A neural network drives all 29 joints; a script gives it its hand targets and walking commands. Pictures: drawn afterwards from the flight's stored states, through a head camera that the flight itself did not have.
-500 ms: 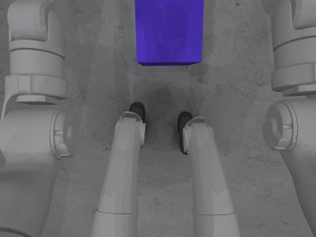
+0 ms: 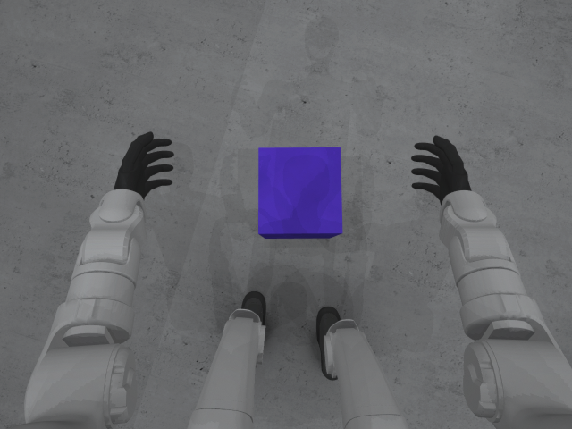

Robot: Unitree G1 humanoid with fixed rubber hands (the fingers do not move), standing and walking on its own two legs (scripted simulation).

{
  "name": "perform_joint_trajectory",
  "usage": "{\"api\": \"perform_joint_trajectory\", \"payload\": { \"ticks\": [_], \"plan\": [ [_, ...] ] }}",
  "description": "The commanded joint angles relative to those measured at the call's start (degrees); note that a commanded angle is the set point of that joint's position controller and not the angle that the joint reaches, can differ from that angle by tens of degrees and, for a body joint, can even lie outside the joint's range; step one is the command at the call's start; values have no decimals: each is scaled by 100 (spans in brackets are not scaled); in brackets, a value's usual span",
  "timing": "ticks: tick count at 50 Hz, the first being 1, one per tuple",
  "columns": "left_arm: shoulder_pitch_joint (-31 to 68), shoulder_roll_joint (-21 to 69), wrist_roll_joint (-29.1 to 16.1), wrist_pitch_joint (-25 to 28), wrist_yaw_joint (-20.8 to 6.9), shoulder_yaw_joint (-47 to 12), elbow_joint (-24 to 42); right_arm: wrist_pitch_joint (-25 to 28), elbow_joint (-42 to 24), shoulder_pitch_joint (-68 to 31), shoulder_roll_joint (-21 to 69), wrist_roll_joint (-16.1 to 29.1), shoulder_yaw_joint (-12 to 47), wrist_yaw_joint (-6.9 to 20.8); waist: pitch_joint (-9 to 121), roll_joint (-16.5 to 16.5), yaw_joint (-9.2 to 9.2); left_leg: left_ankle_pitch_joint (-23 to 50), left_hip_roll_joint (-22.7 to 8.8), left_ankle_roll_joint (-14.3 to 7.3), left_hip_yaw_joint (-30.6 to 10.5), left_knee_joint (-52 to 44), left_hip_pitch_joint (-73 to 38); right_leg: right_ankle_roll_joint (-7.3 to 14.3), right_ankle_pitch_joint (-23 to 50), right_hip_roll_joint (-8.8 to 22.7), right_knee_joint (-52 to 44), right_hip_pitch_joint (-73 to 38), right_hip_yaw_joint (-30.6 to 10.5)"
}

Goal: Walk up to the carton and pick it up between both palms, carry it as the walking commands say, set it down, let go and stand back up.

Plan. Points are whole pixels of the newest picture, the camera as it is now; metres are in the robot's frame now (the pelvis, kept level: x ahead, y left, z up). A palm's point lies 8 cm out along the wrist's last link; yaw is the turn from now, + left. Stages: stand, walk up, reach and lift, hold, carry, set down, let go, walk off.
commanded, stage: let go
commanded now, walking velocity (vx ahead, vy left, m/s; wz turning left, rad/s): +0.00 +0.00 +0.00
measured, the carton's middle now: (298, 198) +0.47 +0.00 -0.58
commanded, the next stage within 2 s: stand in 1.00 s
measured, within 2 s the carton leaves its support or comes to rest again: neither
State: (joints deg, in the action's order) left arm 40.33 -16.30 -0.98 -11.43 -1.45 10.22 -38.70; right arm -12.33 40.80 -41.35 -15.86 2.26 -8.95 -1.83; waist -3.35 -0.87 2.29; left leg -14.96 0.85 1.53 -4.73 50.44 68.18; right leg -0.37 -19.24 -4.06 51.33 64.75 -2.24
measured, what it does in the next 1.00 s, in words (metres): rises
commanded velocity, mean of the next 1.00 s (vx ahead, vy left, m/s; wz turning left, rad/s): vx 0.00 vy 0.00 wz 0.00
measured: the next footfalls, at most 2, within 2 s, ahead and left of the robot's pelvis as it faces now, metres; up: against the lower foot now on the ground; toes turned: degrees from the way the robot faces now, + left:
none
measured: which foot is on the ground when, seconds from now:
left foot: down 0.00-1.00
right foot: down 0.00-1.00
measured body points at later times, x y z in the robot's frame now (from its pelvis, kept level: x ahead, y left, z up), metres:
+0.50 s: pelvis +0.04 -0.01 +0.06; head +0.11 -0.01 +0.50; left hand +0.22 +0.25 -0.02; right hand +0.25 -0.25 -0.03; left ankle +0.06 +0.13 -0.67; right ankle +0.02 -0.11 -0.67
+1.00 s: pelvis +0.06 +0.01 +0.06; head +0.07 +0.02 +0.51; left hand +0.20 +0.26 -0.02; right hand +0.23 -0.23 -0.01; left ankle +0.06 +0.13 -0.67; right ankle +0.03 -0.11 -0.67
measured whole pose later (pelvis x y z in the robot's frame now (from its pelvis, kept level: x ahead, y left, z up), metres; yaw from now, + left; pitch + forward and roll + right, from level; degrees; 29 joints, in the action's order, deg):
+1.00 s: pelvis +0.06 +0.01 +0.06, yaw +2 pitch -1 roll +0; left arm -14.9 -14.4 -0.9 -10.2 -5.1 3.1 -22.9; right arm -6.1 29.0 12.5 -12.5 2.1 -6.1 4.9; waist -2.7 1.7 1.9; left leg -15.3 2.6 0.5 -4.7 30.2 13.7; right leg 0.9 -19.2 -0.9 29.8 9.4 -2.4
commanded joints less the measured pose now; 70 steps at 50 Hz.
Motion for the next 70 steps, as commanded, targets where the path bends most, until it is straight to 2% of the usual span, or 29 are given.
{"api": "perform_joint_trajectory", "payload": {
  "ticks": [1,7,14,16,19,24,32,37,40,44,47,50,51,53,56,58,65,70],
  "plan": [
    [-57,-30,109,490,-107,-170,1161,598,-1682,-115,-187,-275,-78,170,5734,48,-212,2525,186,-25,489,-382,-4424,-168,2439,79,-886,-3007,119],
    [-1740,1,148,822,-113,-282,987,870,-1184,1750,15,-416,69,295,4699,54,-158,2627,184,16,507,-865,-4603,-174,2680,87,-1331,-3490,65],
    [-3259,-67,-65,1116,-216,-538,1708,1201,-1693,3128,41,-321,335,383,4137,137,-219,2710,173,-6,446,-1394,-5345,-168,2886,143,-1868,-4380,14],
    [-3667,-69,-99,1143,-262,-592,1893,1244,-1847,3515,42,-313,360,399,3807,192,-252,2529,171,-31,423,-1577,-5487,-161,2798,169,-2030,-4603,21],
    [-4268,-11,-107,1126,-324,-674,2063,1256,-1997,4110,63,-277,413,441,2999,239,-275,1893,158,-69,405,-1909,-5691,-136,2183,220,-2346,-4751,45],
    [-4911,-44,-53,1011,-367,-725,2184,1220,-2201,4750,79,-210,534,525,1539,353,-197,743,203,-69,531,-2379,-6038,-102,934,327,-2926,-4782,44],
    [-5014,-183,86,623,-470,-655,2457,961,-2401,5037,-108,-157,659,594,8,780,-288,356,536,9,727,-2084,-7645,208,-1007,769,-3951,-3468,-210],
    [-4953,-218,172,340,-500,-576,2479,755,-2415,5007,-148,-169,630,622,-406,829,-334,146,570,43,750,-1967,-8083,259,-1491,831,-4095,-3269,-233],
    [-4913,-235,210,259,-456,-557,2530,690,-2388,5037,-137,-189,588,654,-400,615,-335,113,492,59,717,-2066,-7874,235,-1165,694,-3872,-3641,-134],
    [-4948,-236,234,244,-374,-601,2540,671,-2317,5145,-124,-214,505,688,-103,209,-359,226,331,51,639,-2274,-7289,132,-236,416,-3349,-4464,26],
    [-5015,-212,231,299,-305,-645,2549,681,-2251,5201,-83,-215,440,707,354,-155,-359,666,219,21,560,-2429,-6762,43,738,178,-2862,-5241,165],
    [-5029,-194,245,243,-157,-685,2678,818,-2151,5232,-163,-122,421,649,683,-327,-373,1187,178,96,378,-2397,-6585,51,1321,139,-2659,-5542,168],
    [-5242,-955,238,575,113,-348,1356,939,-1256,5057,-835,-495,235,350,1263,-5,28,2354,-277,-156,6,-2127,-6060,-253,1759,510,-2409,-5720,-25],
    [-5389,-973,329,822,225,-360,1260,1007,-1216,5005,-803,-511,240,218,1298,134,-42,2329,-230,-186,24,-2043,-5999,-233,1976,515,-2419,-5727,-145],
    [-5257,-943,379,975,273,-404,1003,1063,-1028,4992,-754,-505,198,166,1119,68,-92,1533,-226,-198,-60,-2151,-5904,-117,1584,605,-2600,-5566,-342],
    [-5226,-937,383,1048,288,-418,854,1106,-923,4986,-771,-507,183,155,1078,105,-110,1428,-240,-219,-109,-2161,-5892,-76,1578,650,-2653,-5537,-405],
    [-5222,-992,362,1217,337,-401,439,1237,-627,5033,-843,-466,143,125,1296,101,-127,1992,-325,-296,-178,-2060,-6016,-4,2302,734,-2573,-5719,-431],
    [-5238,-1008,358,1253,358,-380,281,1276,-504,5066,-877,-447,123,99,1362,88,-138,2195,-356,-330,-197,-2021,-6066,16,2557,777,-2551,-5809,-429]
  ]
}}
